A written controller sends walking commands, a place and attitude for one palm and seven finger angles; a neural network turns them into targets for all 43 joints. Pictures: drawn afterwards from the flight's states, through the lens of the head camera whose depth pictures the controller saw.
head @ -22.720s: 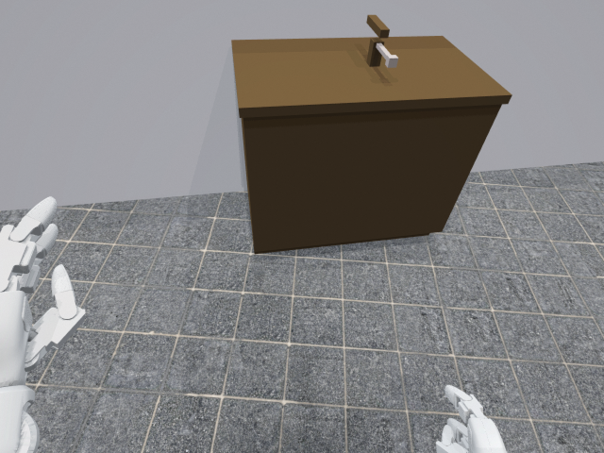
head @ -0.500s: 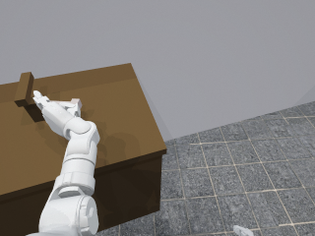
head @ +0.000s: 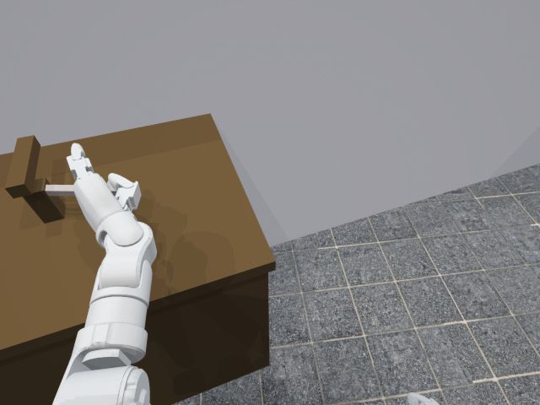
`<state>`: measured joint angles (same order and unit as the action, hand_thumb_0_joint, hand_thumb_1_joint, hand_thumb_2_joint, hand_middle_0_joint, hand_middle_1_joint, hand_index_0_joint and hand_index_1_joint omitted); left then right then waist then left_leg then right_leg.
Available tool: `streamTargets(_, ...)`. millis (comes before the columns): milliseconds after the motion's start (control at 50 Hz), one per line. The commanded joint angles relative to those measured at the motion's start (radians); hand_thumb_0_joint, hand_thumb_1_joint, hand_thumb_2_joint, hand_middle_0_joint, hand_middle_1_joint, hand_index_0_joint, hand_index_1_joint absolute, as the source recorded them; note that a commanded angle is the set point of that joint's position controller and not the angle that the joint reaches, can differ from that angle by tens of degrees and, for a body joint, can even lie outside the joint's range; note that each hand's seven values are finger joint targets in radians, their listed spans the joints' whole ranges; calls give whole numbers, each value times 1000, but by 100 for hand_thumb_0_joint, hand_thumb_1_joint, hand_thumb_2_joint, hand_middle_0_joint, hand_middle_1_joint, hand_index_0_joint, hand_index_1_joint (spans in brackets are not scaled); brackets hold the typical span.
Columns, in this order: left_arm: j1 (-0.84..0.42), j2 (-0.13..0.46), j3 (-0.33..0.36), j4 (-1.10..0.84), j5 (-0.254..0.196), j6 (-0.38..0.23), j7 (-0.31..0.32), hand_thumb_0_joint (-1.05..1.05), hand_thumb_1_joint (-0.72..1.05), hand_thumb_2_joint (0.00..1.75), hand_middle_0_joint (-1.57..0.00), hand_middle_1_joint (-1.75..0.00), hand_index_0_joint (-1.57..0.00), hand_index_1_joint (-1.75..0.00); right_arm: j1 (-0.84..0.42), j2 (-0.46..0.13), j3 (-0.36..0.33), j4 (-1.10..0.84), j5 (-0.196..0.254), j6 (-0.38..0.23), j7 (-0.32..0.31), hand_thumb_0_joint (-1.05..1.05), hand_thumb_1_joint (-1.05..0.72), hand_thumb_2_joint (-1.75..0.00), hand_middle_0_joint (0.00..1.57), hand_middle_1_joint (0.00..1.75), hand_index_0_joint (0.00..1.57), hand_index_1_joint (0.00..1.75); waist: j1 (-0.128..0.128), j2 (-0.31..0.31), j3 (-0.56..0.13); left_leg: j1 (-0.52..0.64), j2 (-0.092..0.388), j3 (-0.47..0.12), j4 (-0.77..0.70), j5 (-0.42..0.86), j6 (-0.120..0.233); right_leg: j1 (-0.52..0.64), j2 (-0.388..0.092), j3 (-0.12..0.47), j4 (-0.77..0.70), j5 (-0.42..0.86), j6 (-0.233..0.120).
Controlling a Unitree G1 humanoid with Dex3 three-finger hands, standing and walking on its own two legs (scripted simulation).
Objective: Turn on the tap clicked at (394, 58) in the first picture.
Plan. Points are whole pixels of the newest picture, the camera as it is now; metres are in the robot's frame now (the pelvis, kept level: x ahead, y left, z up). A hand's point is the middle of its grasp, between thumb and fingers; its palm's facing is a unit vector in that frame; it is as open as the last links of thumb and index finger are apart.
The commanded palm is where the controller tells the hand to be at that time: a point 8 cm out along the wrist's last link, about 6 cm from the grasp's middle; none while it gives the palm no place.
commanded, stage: draw the hand back beside the body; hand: left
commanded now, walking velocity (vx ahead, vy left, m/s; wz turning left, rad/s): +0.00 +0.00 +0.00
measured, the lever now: (115, 190) +0.47 +0.30 +0.05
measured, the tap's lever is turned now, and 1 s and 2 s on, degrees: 69 69 69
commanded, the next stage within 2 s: step back with the hand held close in 1.36 s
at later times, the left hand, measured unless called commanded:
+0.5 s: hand (97, 249) +0.28 +0.23 +0.14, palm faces +0.33 -0.91 -0.25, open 7.6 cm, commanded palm +0.24 +0.27 +0.16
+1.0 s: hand (55, 284) +0.22 +0.24 +0.16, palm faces +0.36 -0.87 -0.34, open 7.4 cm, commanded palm +0.17 +0.28 +0.19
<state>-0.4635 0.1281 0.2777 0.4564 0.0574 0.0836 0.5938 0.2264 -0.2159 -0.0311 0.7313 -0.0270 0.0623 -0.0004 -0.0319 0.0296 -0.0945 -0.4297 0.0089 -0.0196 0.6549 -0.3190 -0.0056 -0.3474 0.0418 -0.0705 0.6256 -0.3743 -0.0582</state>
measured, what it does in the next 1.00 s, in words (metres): stands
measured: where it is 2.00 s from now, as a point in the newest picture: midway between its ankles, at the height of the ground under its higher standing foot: outside the picture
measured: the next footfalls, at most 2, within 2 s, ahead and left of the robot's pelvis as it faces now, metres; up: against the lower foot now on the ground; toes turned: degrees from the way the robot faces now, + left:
none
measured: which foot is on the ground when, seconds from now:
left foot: down 0.00-1.00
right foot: down 0.00-1.00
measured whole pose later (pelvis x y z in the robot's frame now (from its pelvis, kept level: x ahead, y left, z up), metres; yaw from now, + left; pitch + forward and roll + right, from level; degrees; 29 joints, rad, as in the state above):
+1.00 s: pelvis +0.01 +0.00 +0.02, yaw +0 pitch -4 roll +0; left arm 0.39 0.33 0.24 -0.33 -0.08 -0.11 0.10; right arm 0.21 -0.24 -0.01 0.64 0.01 -0.06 -0.03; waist 0.04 0.06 0.01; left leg -0.14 0.00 -0.01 0.47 -0.26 0.00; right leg -0.05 0.04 -0.05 0.42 -0.30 -0.05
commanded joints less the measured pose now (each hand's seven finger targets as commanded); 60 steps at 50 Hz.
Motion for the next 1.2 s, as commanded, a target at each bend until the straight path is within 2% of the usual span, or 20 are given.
streamTargets(0, -85, 232, -14, -352, -96, -85, -259, 0, 90, 90, -16, -17, -16, -17, -72, -136, -18, -200, 47, -17, -57, 0, -90, -90, 20, 30, 20, 30, 44, -70, -256, 186, -13, 19, -87, 392, 41, 236, -31, 57, -91, 644, 41)
streamTargets(40, -13, 252, 53, -413, -165, -66, -275, 0, 90, 90, -16, -18, -16, -18, -121, -129, -5, -227, 63, -23, -73, 0, -90, -90, 20, 30, 20, 30, 73, -85, -217, 176, -17, 28, -115, 335, 41, 271, -39, 63, -127, 632, 58)
streamTargets(60, 15, 275, 87, -454, -174, -54, -260, 0, 90, 90, -16, -18, -16, -18, -138, -124, -4, -230, 66, -26, -75, 0, -90, -90, 20, 30, 20, 30, 91, -25, -203, 186, -20, 28, -126, 326, 37, 270, -35, 58, -136, 577, 50)
streamTargets(80, 158, 433, 57, -363, -106, -82, -335, 0, 90, 90, -16, -18, -16, -18, -51, -140, -16, -202, 50, -35, -53, 0, -90, -90, 20, 30, 20, 30, 37, -55, -115, 219, 3, 16, -155, 287, 37, 251, -56, 61, -161, 558, 57)
streamTargets(120, 119, 421, 32, -503, -129, -139, -397, 0, 90, 90, -16, -19, -16, -19, -92, -139, -15, -247, 59, -57, -43, 0, -90, -90, 20, 30, 20, 30, 46, -2, -110, 264, -4, 26, -181, 293, 44, 259, -52, 67, -193, 522, 47)
streamTargets(180, 36, 406, -22, -659, -126, -195, -427, 0, 90, 90, -17, -20, -17, -20, -118, -137, -11, -248, 57, -105, -41, 0, -90, -90, 20, 30, 20, 30, 25, 111, -84, 361, -9, 17, -197, 303, 42, 210, -41, 67, -231, 454, 35)
streamTargets(280, 130, 331, -83, -584, -134, -214, -442, 0, 90, 90, -17, -21, -17, -21, -129, -143, -8, -224, 55, -144, -43, 0, -90, -90, 20, 30, 20, 30, 19, -8, 7, 374, -6, 6, -229, 222, 48, 166, -34, 61, -269, 343, 39)
streamTargets(340, 189, 343, -61, -562, -138, -224, -453, 0, 90, 90, -17, -22, -17, -22, -145, -148, -9, -224, 57, -141, -47, 0, -90, -90, 20, 30, 20, 30, 31, -75, 1, 356, -11, 8, -238, 189, 54, 187, -40, 65, -282, 311, 44)
streamTargets(360, 181, 334, -73, -574, -138, -229, -459, 0, 90, 90, -18, -22, -18, -22, -151, -144, -5, -223, 59, -140, -47, 0, -90, -90, 20, 30, 20, 30, 33, -8, 7, 370, -15, 7, -246, 181, 52, 178, -42, 69, -288, 288, 40)
streamTargets(460, 275, 408, 14, -669, -140, -247, -460, 0, 90, 90, -18, -24, -18, -24, -157, -141, -1, -234, 48, -141, -45, 0, -90, -90, 20, 30, 20, 30, 60, 24, -50, 388, -14, -4, -258, 238, 45, 249, -44, 60, -282, 343, 31)
streamTargets(560, 377, 412, 48, -733, -147, -246, -469, 0, 90, 90, -19, -26, -19, -26, -167, -128, 3, -252, 45, -142, -46, 0, -90, -90, 20, 30, 20, 30, 68, 10, -11, 372, -8, 1, -264, 245, 43, 254, -41, 55, -290, 351, 31)
streamTargets(640, 464, 368, 19, -798, -149, -246, -478, 0, 90, 90, -19, -27, -19, -27, -174, -122, 4, -267, 45, -151, -42, 0, -90, -90, 20, 30, 20, 30, 68, 4, 8, 373, -2, 2, -260, 257, 42, 243, -40, 50, -287, 356, 31)
streamTargets(660, 486, 370, 24, -802, -148, -244, -479, 0, 90, 90, -19, -27, -19, -27, -172, -122, 4, -265, 44, -151, -43, 0, -90, -90, 20, 30, 20, 30, 70, 34, 24, 371, -3, 3, -262, 252, 40, 237, -41, 51, -291, 346, 30)
streamTargets(740, 565, 382, 46, -880, -147, -250, -475, 0, 90, 90, -19, -28, -19, -28, -165, -124, -3, -267, 41, -164, -42, 0, -90, -90, 20, 30, 20, 30, 74, -9, -18, 381, -2, 4, -242, 298, 47, 255, -46, 50, -275, 407, 34)
streamTargets(760, 583, 392, 56, -909, -142, -251, -474, 0, 90, 90, -19, -29, -19, -29, -165, -124, -4, -263, 41, -164, -42, 0, -90, -90, 20, 30, 20, 30, 75, 24, -23, 389, 0, 3, -241, 313, 44, 256, -45, 49, -273, 408, 30)
streamTargets(860, 671, 391, 67, -982, -139, -258, -469, 0, 90, 90, -20, -30, -20, -30, -160, -122, -6, -261, 39, -180, -42, 0, -90, -90, 20, 30, 20, 30, 77, 36, -4, 384, -1, 2, -226, 329, 43, 242, -48, 43, -265, 418, 32)
streamTargets(920, 736, 381, 73, -1001, -143, -263, -468, 0, 90, 90, -20, -30, -20, -30, -160, -121, -10, -264, 39, -186, -42, 0, -90, -90, 20, 30, 20, 30, 79, 1, 13, 361, 1, 0, -219, 318, 45, 234, -49, 40, -259, 414, 34)
streamTargets(1060, 843, 395, 108, -1097, -144, -274, -467, 0, 90, 90, -20, -30, -20, -30, -153, -117, -11, -269, 39, -200, -43, 0, -90, -90, 20, 30, 20, 30, 84, 39, 33, 345, 2, -8, -211, 298, 40, 214, -50, 37, -257, 382, 32)
streamTargets(1100, 829, 368, 85, -1066, -148, -270, -470, 0, 90, 90, -20, -30, -20, -30, -158, -118, -10, -268, 41, -199, -45, 0, -90, -90, 20, 30, 20, 30, 74, -1, 67, 327, 3, -7, -206, 267, 43, 189, -51, 39, -259, 364, 35)
streamTargets(1180, 786, 374, 88, -1065, -144, -271, -465, 0, 90, 90, -20, -30, -20, -30, -155, -118, -9, -266, 41, -199, -52, 0, -90, -90, 20, 30, 20, 30, 71, 19, 62, 331, 1, -12, -208, 236, 43, 178, -52, 38, -256, 324, 34)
